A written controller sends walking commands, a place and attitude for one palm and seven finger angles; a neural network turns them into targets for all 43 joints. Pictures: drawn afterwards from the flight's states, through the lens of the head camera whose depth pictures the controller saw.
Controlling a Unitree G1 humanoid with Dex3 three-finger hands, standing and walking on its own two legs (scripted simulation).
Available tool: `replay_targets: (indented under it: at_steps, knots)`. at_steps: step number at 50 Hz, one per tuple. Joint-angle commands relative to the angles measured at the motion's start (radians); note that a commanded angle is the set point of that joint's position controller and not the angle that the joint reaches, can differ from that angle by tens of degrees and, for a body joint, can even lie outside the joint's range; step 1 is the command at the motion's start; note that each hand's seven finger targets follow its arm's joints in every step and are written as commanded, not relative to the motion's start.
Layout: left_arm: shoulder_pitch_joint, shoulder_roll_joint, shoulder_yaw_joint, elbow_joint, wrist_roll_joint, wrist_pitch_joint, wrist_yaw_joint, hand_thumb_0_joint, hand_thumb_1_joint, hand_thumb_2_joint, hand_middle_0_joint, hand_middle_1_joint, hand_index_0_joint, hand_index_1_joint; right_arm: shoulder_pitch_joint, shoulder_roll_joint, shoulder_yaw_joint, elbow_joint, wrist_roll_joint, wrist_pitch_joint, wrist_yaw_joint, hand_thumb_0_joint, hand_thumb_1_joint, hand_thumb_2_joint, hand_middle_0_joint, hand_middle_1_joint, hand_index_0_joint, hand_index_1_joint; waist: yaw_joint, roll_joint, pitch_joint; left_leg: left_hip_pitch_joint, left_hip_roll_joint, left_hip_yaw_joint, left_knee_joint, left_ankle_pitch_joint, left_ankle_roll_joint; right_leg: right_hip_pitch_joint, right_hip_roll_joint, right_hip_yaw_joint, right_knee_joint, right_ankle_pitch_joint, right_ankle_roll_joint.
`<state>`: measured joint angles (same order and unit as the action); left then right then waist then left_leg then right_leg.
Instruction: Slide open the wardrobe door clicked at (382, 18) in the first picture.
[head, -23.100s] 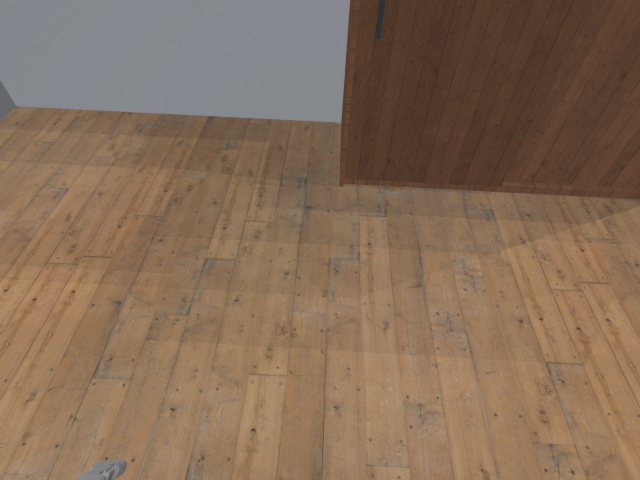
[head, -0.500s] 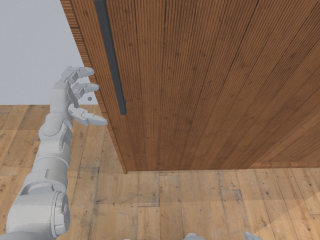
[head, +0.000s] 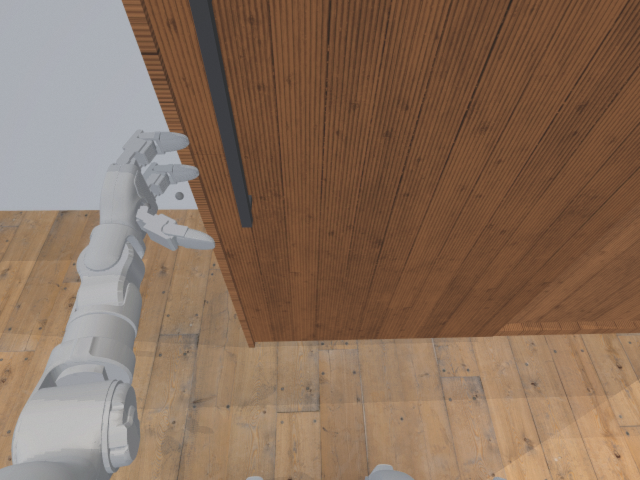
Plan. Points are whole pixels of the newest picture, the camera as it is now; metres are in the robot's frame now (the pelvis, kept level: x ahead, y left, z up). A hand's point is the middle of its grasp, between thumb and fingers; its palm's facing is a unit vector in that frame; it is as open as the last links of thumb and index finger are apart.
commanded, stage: move the hooked fingers beside the handle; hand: left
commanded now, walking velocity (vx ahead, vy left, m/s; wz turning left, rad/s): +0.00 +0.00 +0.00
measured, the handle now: (231, 132) +0.51 +0.11 +0.14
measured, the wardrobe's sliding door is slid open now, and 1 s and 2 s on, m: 0.00 0.00 0.00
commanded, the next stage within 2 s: feel for the door with the fingertips in 0.04 s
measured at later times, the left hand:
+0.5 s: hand (208, 203) +0.43 +0.14 +0.10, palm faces +0.00 -1.00 -0.01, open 14.0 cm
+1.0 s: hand (206, 186) +0.45 +0.15 +0.10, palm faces +0.01 -1.00 -0.01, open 14.0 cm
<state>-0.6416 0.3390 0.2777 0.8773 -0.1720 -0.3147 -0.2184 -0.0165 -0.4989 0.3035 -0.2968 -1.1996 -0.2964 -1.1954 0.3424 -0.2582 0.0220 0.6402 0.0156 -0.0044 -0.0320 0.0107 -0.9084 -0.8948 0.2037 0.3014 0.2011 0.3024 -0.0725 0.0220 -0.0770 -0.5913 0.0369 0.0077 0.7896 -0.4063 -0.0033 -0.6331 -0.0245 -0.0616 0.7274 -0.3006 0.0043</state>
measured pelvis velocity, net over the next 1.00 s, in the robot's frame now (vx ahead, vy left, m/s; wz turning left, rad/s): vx -0.01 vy -0.01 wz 0.00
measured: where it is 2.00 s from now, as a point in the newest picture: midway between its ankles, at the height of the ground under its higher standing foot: outside the picture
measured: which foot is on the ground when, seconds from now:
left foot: down 0.00-1.00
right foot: down 0.00-1.00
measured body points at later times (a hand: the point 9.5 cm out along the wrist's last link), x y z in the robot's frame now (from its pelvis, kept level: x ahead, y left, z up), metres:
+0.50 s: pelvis -0.01 +0.00 +0.00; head +0.05 +0.00 +0.45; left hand +0.42 +0.19 +0.10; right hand +0.08 -0.26 -0.12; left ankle -0.01 +0.12 -0.71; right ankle +0.03 -0.13 -0.71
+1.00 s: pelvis -0.01 -0.01 +0.00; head +0.07 -0.01 +0.44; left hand +0.45 +0.20 +0.10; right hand +0.04 -0.27 -0.12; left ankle -0.01 +0.12 -0.71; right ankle +0.03 -0.13 -0.71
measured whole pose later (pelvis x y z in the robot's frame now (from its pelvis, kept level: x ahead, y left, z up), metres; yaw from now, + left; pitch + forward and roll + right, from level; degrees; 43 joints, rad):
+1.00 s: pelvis -0.01 -0.01 +0.00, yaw +0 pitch +12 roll -1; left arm -0.75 0.32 0.27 1.00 -0.14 -0.35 -0.15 -0.02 -0.50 0.30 -0.30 -1.20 -0.30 -1.20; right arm 0.36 -0.26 0.01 0.67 0.01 -0.02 -0.03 0.01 -0.91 -0.89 0.20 0.30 0.20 0.30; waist -0.09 0.02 -0.07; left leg -0.61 0.04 0.01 0.79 -0.39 -0.01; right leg -0.66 -0.02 -0.06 0.74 -0.29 -0.01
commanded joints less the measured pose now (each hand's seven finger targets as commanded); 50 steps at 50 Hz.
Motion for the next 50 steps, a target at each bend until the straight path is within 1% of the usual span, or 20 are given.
replay_targets:
  at_steps: [1, 5, 8, 11, 12, 14, 15, 16, 19, 24, 28, 29, 31, 34, 36, 39, 42, 47, 49, 50]
  knots:
    - [-0.368, 0.204, 0.044, -0.228, -0.009, -0.065, 0.019, 0.000, -0.500, 0.300, -0.300, -1.200, -0.300, -1.200, 0.051, -0.150, -0.060, -0.105, 0.004, -0.034, -0.007, 0.000, -0.900, -0.900, 0.200, 0.300, 0.200, 0.300, 0.006, 0.017, -0.366, 0.114, -0.041, -0.012, -0.111, 0.308, 0.014, 0.266, 0.047, 0.014, -0.043, 0.299, -0.027]
    - [-0.381, 0.232, 0.061, -0.238, 0.001, -0.072, 0.035, 0.000, -0.500, 0.300, -0.300, -1.200, -0.300, -1.200, 0.050, -0.153, -0.058, -0.104, 0.003, -0.032, -0.010, 0.000, -0.900, -0.900, 0.200, 0.300, 0.200, 0.300, 0.002, -0.009, -0.358, 0.104, -0.041, -0.011, -0.115, 0.272, 0.016, 0.277, 0.047, 0.019, -0.048, 0.275, -0.026]
    - [-0.418, 0.224, 0.052, -0.245, -0.001, -0.081, 0.030, 0.000, -0.500, 0.300, -0.300, -1.200, -0.300, -1.200, 0.042, -0.148, -0.058, -0.101, 0.004, -0.037, -0.013, 0.000, -0.900, -0.900, 0.200, 0.300, 0.200, 0.300, -0.004, 0.010, -0.354, 0.105, -0.043, -0.007, -0.119, 0.248, 0.017, 0.275, 0.046, 0.026, -0.055, 0.263, -0.025]
    - [-0.410, 0.130, -0.021, -0.286, -0.006, -0.088, 0.025, 0.000, -0.500, 0.300, -0.300, -1.200, -0.300, -1.200, 0.038, -0.136, -0.059, -0.104, 0.007, -0.048, -0.008, 0.000, -0.900, -0.900, 0.200, 0.300, 0.200, 0.300, -0.009, 0.076, -0.383, 0.164, -0.041, -0.011, -0.110, 0.301, 0.010, 0.248, 0.048, 0.016, -0.048, 0.282, -0.029]
    - [-0.391, 0.130, -0.015, -0.260, -0.009, -0.082, 0.028, 0.000, -0.500, 0.300, -0.300, -1.200, -0.300, -1.200, 0.044, -0.140, -0.061, -0.097, 0.006, -0.048, -0.008, 0.000, -0.900, -0.900, 0.200, 0.300, 0.200, 0.300, -0.009, 0.029, -0.374, 0.160, -0.037, -0.018, -0.108, 0.307, 0.010, 0.246, 0.050, 0.011, -0.047, 0.284, -0.029]
    - [-0.400, 0.083, -0.048, -0.256, -0.013, -0.069, 0.034, 0.000, -0.500, 0.300, -0.300, -1.200, -0.300, -1.200, 0.038, -0.140, -0.063, -0.094, 0.007, -0.052, -0.003, 0.000, -0.900, -0.900, 0.200, 0.300, 0.200, 0.300, -0.016, 0.026, -0.353, 0.154, -0.039, -0.015, -0.114, 0.278, 0.008, 0.229, 0.050, 0.008, -0.055, 0.262, -0.026]
    - [-0.391, 0.103, -0.035, -0.248, -0.008, -0.067, 0.044, 0.000, -0.500, 0.300, -0.300, -1.200, -0.300, -1.200, 0.040, -0.143, -0.064, -0.092, 0.008, -0.051, -0.004, 0.000, -0.900, -0.900, 0.200, 0.300, 0.200, 0.300, -0.012, 0.011, -0.341, 0.143, -0.038, -0.018, -0.116, 0.269, 0.009, 0.233, 0.049, 0.007, -0.056, 0.250, -0.028]
    - [-0.390, 0.080, -0.048, -0.250, -0.007, -0.062, 0.051, 0.000, -0.500, 0.300, -0.300, -1.200, -0.300, -1.200, 0.034, -0.140, -0.062, -0.094, 0.007, -0.051, -0.001, 0.000, -0.900, -0.900, 0.200, 0.300, 0.200, 0.300, -0.011, 0.033, -0.344, 0.143, -0.042, -0.015, -0.118, 0.265, 0.009, 0.232, 0.047, 0.008, -0.054, 0.253, -0.027]
    - [-0.391, 0.097, -0.029, -0.260, 0.007, -0.059, 0.081, 0.000, -0.500, 0.300, -0.300, -1.200, -0.300, -1.200, 0.031, -0.137, -0.062, -0.096, 0.003, -0.050, 0.001, 0.000, -0.900, -0.900, 0.200, 0.300, 0.200, 0.300, -0.003, -0.008, -0.339, 0.121, -0.045, -0.012, -0.121, 0.255, 0.012, 0.255, 0.045, 0.011, -0.057, 0.257, -0.026]
    - [-0.432, 0.079, -0.045, -0.271, 0.026, -0.076, 0.117, 0.000, -0.500, 0.300, -0.300, -1.200, -0.300, -1.200, 0.018, -0.129, -0.058, -0.096, 0.001, -0.054, 0.002, 0.000, -0.900, -0.900, 0.200, 0.300, 0.200, 0.300, -0.007, 0.003, -0.333, 0.113, -0.049, -0.005, -0.124, 0.215, 0.013, 0.255, 0.042, 0.020, -0.060, 0.232, -0.025]
    - [-0.476, 0.141, -0.001, -0.232, 0.040, -0.091, 0.131, 0.000, -0.500, 0.300, -0.300, -1.200, -0.300, -1.200, 0.020, -0.132, -0.057, -0.085, -0.001, -0.053, -0.007, 0.000, -0.900, -0.900, 0.200, 0.300, 0.200, 0.300, -0.007, -0.010, -0.336, 0.096, -0.049, -0.003, -0.127, 0.197, 0.016, 0.271, 0.040, 0.031, -0.062, 0.227, -0.023]
    - [-0.469, 0.132, -0.006, -0.223, 0.040, -0.092, 0.128, 0.000, -0.500, 0.300, -0.300, -1.200, -0.300, -1.200, 0.017, -0.129, -0.055, -0.088, -0.001, -0.054, -0.007, 0.000, -0.900, -0.900, 0.200, 0.300, 0.200, 0.300, -0.003, 0.014, -0.342, 0.095, -0.053, 0.002, -0.124, 0.196, 0.015, 0.274, 0.039, 0.035, -0.062, 0.230, -0.024]
    - [-0.485, 0.134, -0.003, -0.180, 0.039, -0.093, 0.125, 0.000, -0.500, 0.300, -0.300, -1.200, -0.300, -1.200, 0.025, -0.131, -0.053, -0.081, -0.001, -0.055, -0.008, 0.000, -0.900, -0.900, 0.200, 0.300, 0.200, 0.300, -0.013, -0.021, -0.336, 0.085, -0.050, -0.002, -0.124, 0.192, 0.017, 0.274, 0.040, 0.033, -0.062, 0.230, -0.022]
    - [-0.507, 0.164, 0.017, -0.156, 0.035, -0.097, 0.110, 0.000, -0.500, 0.300, -0.300, -1.200, -0.300, -1.200, 0.035, -0.136, -0.056, -0.075, -0.001, -0.054, -0.011, 0.000, -0.900, -0.900, 0.200, 0.300, 0.200, 0.300, -0.015, -0.015, -0.359, 0.077, -0.052, 0.005, -0.116, 0.199, 0.018, 0.288, 0.039, 0.041, -0.061, 0.251, -0.020]
    - [-0.503, 0.158, 0.013, -0.165, 0.029, -0.104, 0.097, 0.000, -0.500, 0.300, -0.300, -1.200, -0.300, -1.200, 0.042, -0.137, -0.057, -0.078, -0.002, -0.055, -0.010, 0.000, -0.900, -0.900, 0.200, 0.300, 0.200, 0.300, -0.012, 0.011, -0.398, 0.094, -0.053, 0.007, -0.111, 0.230, 0.018, 0.298, 0.040, 0.040, -0.053, 0.282, -0.022]
    - [-0.496, 0.158, 0.011, -0.113, 0.022, -0.093, 0.074, 0.000, -0.500, 0.300, -0.300, -1.200, -0.300, -1.200, 0.054, -0.143, -0.059, -0.072, 0.001, -0.049, -0.008, 0.000, -0.900, -0.900, 0.200, 0.300, 0.200, 0.300, -0.025, -0.031, -0.360, 0.059, -0.051, 0.011, -0.110, 0.218, 0.019, 0.293, 0.041, 0.039, -0.058, 0.284, -0.018]
    - [-0.509, 0.172, 0.021, -0.111, 0.019, -0.095, 0.060, 0.000, -0.500, 0.300, -0.300, -1.200, -0.300, -1.200, 0.065, -0.147, -0.061, -0.072, 0.001, -0.047, -0.007, 0.000, -0.900, -0.900, 0.200, 0.300, 0.200, 0.300, -0.019, 0.002, -0.374, 0.069, -0.052, 0.008, -0.104, 0.226, 0.019, 0.281, 0.042, 0.039, -0.053, 0.282, -0.022]
    - [-0.563, 0.145, -0.003, -0.096, 0.020, -0.103, 0.062, 0.000, -0.500, 0.300, -0.300, -1.200, -0.300, -1.200, 0.081, -0.146, -0.063, -0.063, -0.001, -0.044, -0.004, 0.000, -0.900, -0.900, 0.200, 0.300, 0.200, 0.300, -0.037, 0.004, -0.365, 0.074, -0.051, 0.002, -0.099, 0.220, 0.020, 0.245, 0.045, 0.033, -0.052, 0.263, -0.020]
    - [-0.605, 0.197, 0.032, -0.084, 0.025, -0.107, 0.070, 0.000, -0.500, 0.300, -0.300, -1.200, -0.300, -1.200, 0.090, -0.153, -0.064, -0.051, -0.004, -0.043, -0.005, 0.000, -0.900, -0.900, 0.200, 0.300, 0.200, 0.300, -0.043, -0.006, -0.368, 0.062, -0.051, 0.001, -0.095, 0.204, 0.022, 0.244, 0.044, 0.040, -0.055, 0.249, -0.017]
    - [-0.598, 0.235, 0.059, -0.088, 0.031, -0.114, 0.075, 0.000, -0.500, 0.300, -0.300, -1.200, -0.300, -1.200, 0.097, -0.157, -0.066, -0.054, -0.005, -0.041, -0.008, 0.000, -0.900, -0.900, 0.200, 0.300, 0.200, 0.300, -0.031, -0.001, -0.384, 0.064, -0.051, -0.002, -0.094, 0.219, 0.022, 0.254, 0.045, 0.040, -0.047, 0.255, -0.020]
